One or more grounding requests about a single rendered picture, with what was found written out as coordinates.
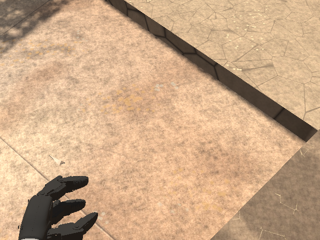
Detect robot left hand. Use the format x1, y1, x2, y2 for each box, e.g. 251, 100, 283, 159
18, 175, 98, 240

